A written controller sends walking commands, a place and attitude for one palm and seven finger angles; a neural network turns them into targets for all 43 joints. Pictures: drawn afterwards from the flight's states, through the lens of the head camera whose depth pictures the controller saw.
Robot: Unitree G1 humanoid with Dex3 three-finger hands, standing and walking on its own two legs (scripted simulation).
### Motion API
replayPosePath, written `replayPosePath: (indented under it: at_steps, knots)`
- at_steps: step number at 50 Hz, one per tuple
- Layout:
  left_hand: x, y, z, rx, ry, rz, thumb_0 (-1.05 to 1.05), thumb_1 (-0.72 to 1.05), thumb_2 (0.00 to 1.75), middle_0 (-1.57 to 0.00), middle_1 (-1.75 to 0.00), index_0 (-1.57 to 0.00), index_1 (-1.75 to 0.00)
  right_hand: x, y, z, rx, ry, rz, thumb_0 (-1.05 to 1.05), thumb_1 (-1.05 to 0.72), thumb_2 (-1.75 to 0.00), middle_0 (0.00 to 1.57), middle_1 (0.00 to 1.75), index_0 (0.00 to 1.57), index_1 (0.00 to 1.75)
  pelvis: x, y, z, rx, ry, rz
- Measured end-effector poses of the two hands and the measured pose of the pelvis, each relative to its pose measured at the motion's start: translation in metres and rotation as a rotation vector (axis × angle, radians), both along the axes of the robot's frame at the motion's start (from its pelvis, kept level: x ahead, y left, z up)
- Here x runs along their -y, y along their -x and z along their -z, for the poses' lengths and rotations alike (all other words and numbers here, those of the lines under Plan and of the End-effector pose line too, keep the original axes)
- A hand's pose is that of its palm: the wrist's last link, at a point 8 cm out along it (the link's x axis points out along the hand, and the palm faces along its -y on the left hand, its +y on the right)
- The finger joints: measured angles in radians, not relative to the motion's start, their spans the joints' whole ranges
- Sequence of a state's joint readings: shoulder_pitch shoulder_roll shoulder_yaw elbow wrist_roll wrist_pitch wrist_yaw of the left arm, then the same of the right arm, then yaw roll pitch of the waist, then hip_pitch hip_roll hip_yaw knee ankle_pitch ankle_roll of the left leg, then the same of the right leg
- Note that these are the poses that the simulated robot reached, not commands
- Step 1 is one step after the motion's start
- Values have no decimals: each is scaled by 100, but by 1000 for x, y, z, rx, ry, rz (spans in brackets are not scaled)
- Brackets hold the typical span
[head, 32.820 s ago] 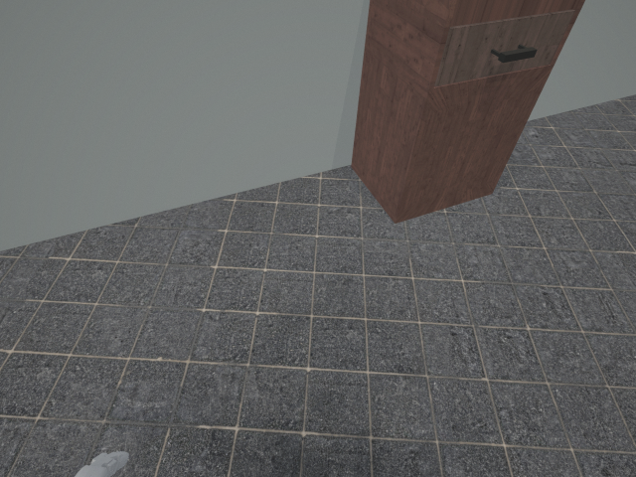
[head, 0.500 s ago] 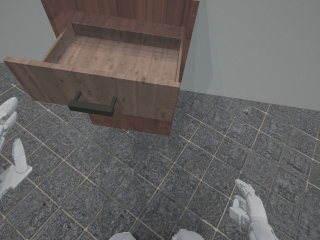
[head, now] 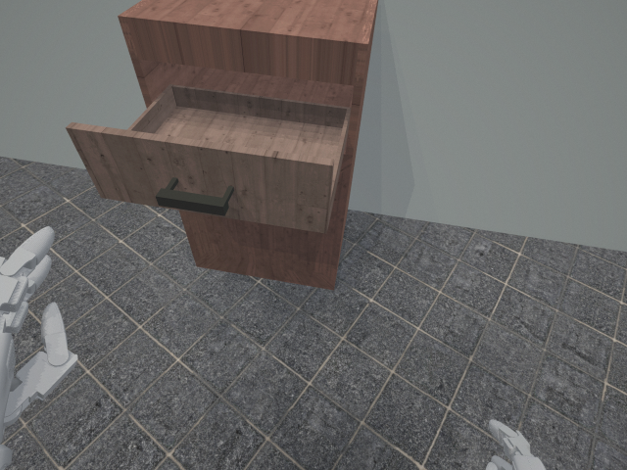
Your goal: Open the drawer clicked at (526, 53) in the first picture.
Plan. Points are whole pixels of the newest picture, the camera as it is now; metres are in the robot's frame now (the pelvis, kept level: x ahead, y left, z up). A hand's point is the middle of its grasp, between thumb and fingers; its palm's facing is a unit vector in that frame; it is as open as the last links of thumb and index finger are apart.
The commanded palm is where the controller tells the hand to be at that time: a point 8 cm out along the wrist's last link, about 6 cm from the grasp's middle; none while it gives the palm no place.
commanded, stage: stop stepping back and stand still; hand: left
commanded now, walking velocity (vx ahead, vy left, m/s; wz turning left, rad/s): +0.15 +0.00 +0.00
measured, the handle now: (197, 194) +0.60 +0.24 -0.03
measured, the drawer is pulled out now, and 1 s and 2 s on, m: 0.30 0.30 0.30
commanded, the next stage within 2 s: let the arm hang, fingers relaxed in 0.26 s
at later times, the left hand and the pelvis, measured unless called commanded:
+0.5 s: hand (130, 433) +0.17 +0.23 -0.03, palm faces +0.19 -0.90 -0.39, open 7.4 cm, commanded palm none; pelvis -0.01 -0.01 -0.01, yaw +5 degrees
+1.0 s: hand out of the picture -0.05 +0.18 -0.16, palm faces +0.10 -0.97 -0.23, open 7.3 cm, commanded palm none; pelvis -0.01 -0.01 +0.01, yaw +3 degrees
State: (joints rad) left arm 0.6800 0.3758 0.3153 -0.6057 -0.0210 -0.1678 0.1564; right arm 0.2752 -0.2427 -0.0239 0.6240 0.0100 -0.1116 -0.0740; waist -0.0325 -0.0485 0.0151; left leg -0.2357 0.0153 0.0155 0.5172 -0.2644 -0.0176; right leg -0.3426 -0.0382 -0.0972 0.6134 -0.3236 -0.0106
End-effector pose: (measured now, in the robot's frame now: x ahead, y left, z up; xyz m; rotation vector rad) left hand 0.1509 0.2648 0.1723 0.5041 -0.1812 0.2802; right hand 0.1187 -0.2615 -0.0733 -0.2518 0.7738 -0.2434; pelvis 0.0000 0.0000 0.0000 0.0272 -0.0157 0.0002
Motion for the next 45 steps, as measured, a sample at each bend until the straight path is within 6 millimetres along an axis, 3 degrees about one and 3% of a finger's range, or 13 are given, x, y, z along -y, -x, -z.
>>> replayPosePath:
  at_steps: [7, 13, 18, 20, 24, 28, 31, 34, 38, 42, 45]
  knots:
    - [6, 18, -33, 125, -106, 11, 2, 89, 90, -21, -30, -21, -31, -11, -11, 8, 41, -65, -40, 1, -90, -90, 20, 30, 20, 30, 6, 8, 3, 15, 9, -9]
    - [-9, 16, -14, 104, -29, -58, 1, 89, 90, -21, -30, -21, -31, -26, -16, 7, 59, -84, -57, 1, -90, -90, 21, 30, 20, 30, 3, 11, 4, 21, 7, -14]
    - [-2, 13, -6, 49, -30, -76, 2, 89, 90, -21, -30, -21, -31, -35, -21, 9, 58, -123, -93, 1, -90, -90, 21, 30, 20, 30, 11, 5, 3, 10, -1, -28]
    - [-2, 5, 19, -43, -28, -63, 1, 89, 90, -21, -30, -20, -31, -34, -24, 21, 30, -142, -137, 1, -90, -90, 21, 30, 20, 30, 13, 6, 5, 2, 11, -51]
    - [-5, -1, 138, -491, 182, -144, 0, 90, 90, -20, -30, -20, -30, -27, -17, 51, -104, -163, -144, 1, -90, -90, 21, 30, 20, 30, 10, 8, 11, 0, 25, -85]
    - [22, 40, 250, -922, 387, -193, 1, 91, 90, -20, -30, -20, -30, -21, 14, 61, -242, -142, -103, 1, -91, -90, 21, 30, 20, 30, 12, 10, 14, 27, 20, -82]
    - [55, 88, 300, -1187, 506, -188, 1, 91, 90, -20, -29, -19, -30, -18, 47, 58, -345, -118, -64, 1, -91, -90, 20, 30, 20, 30, 14, 12, 10, 32, 18, -71]
    - [54, 122, 311, -1268, 566, -278, -2, 99, 90, -21, -30, -20, -30, -16, 80, 56, -468, -99, -50, 1, -91, -90, 20, 30, 20, 30, 17, 15, 4, 22, 29, -73]
    - [45, 163, 311, -1389, 552, -334, -3, 99, 90, -21, -30, -20, -30, -16, 114, 57, -592, -104, -22, 1, -91, -90, 20, 30, 20, 30, 18, 17, -2, 13, 37, -71]
    - [38, 193, 306, -1487, 537, -384, -1, 96, 90, -20, -30, -20, -30, -23, 136, 60, -647, -133, 15, 1, -91, -90, 20, 30, 19, 30, 14, 15, -6, 13, 40, -63]
    - [36, 204, 303, -1527, 530, -404, 0, 94, 90, -20, -30, -20, -30, -32, 146, 63, -666, -159, 30, 0, -91, -90, 20, 30, 19, 30, 11, 14, -8, 16, 39, -56]
